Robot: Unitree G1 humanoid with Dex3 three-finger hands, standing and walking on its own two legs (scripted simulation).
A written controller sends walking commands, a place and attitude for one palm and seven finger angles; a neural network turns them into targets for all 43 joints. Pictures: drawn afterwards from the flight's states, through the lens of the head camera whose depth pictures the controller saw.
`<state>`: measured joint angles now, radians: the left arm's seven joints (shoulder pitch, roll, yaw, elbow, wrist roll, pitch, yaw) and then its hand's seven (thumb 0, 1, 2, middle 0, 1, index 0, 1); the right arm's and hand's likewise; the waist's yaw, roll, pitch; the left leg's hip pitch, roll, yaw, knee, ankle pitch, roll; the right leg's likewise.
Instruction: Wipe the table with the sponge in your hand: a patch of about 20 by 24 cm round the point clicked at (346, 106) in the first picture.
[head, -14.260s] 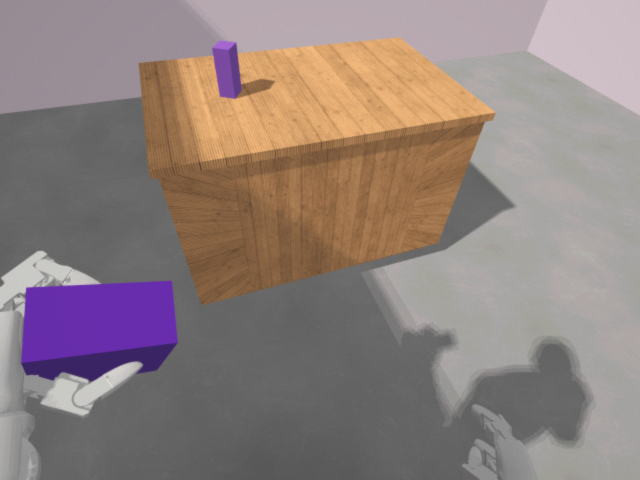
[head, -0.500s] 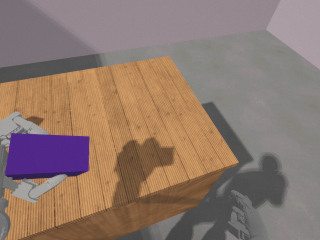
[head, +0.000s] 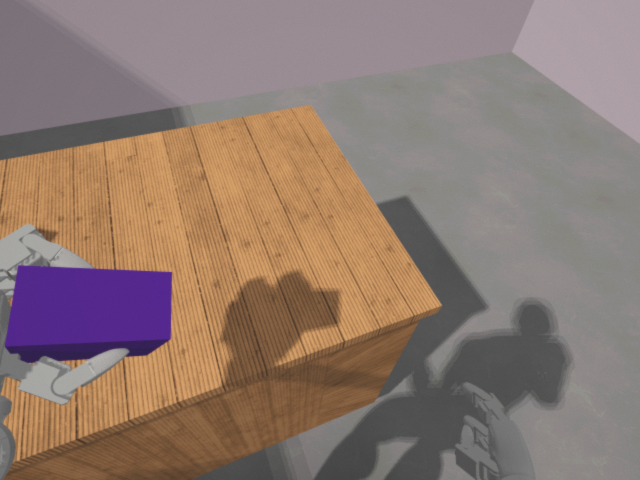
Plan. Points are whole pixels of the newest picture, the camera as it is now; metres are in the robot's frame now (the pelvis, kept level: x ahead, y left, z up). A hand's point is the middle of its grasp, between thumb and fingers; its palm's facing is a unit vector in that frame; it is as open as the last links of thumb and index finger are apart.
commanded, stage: shuffle to correct the standing spot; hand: left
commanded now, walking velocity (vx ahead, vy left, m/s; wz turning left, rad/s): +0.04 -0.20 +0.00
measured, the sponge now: (115, 318) +0.23 +0.22 +0.14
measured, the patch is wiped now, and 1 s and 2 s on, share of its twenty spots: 0.00 0.00 0.00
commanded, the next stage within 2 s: come to a stop and stand still in 0.06 s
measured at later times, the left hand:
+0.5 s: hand (133, 298) +0.24 +0.20 +0.16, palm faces +0.35 -0.83 -0.43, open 9.9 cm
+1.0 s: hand (49, 400) +0.16 +0.24 +0.14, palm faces +0.31 -0.87 -0.38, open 9.9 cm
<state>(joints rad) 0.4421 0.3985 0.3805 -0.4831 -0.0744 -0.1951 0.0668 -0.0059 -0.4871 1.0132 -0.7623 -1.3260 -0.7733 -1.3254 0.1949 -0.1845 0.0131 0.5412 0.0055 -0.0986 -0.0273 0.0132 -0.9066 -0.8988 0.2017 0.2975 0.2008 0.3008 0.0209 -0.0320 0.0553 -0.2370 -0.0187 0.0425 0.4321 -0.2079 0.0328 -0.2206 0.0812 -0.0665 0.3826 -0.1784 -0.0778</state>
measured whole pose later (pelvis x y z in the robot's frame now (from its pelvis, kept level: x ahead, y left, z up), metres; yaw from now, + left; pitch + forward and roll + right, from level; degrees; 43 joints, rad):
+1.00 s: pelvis -0.04 +0.01 -0.01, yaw +1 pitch -2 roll -1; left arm 0.51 0.37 0.27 -0.44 -0.05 -0.23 0.08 -0.01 -0.49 1.02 -0.76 -1.32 -0.77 -1.32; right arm 0.25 -0.22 0.00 0.57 0.02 -0.13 -0.03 0.01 -0.91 -0.90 0.20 0.30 0.20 0.30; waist 0.03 0.00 0.03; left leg -0.29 -0.03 0.03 0.55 -0.26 0.03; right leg -0.25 0.07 -0.09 0.45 -0.17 -0.08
